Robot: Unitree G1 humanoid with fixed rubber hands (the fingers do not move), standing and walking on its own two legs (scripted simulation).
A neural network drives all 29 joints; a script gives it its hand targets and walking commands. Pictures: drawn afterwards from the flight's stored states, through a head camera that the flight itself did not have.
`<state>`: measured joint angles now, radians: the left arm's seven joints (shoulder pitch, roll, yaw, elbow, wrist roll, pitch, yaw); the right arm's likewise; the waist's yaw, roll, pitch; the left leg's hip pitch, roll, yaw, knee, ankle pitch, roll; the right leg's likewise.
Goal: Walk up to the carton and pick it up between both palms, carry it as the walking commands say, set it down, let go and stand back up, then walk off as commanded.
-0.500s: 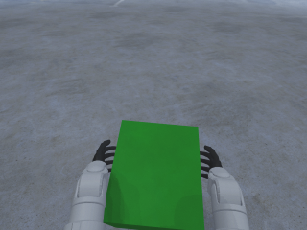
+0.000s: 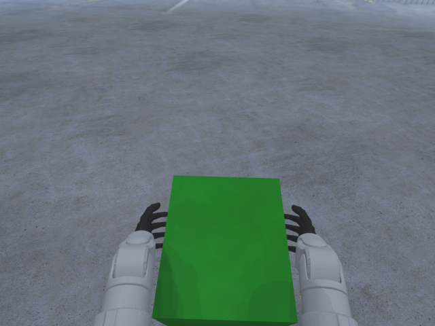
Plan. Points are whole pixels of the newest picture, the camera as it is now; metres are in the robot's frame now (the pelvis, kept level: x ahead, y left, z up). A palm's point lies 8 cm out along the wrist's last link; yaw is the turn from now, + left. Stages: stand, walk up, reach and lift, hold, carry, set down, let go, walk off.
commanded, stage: hold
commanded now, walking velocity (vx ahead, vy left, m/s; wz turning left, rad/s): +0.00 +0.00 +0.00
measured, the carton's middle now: (223, 257) +0.31 -0.03 -0.06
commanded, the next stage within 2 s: set down in 0.10 s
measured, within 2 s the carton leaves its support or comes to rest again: neither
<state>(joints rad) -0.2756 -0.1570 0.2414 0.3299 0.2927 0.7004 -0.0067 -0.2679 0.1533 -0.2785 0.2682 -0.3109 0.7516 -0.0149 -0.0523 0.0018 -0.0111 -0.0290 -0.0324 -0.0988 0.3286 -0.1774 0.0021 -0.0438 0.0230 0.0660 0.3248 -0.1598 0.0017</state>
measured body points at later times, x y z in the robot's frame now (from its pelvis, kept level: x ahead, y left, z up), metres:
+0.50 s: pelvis +0.00 +0.01 -0.01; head +0.00 +0.00 +0.44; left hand +0.31 +0.13 -0.02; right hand +0.29 -0.18 -0.02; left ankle +0.01 +0.12 -0.75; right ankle +0.02 -0.12 -0.75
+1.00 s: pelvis -0.03 +0.00 -0.04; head +0.10 -0.01 +0.39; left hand +0.34 +0.13 -0.10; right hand +0.32 -0.19 -0.10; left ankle +0.01 +0.12 -0.75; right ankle +0.02 -0.12 -0.75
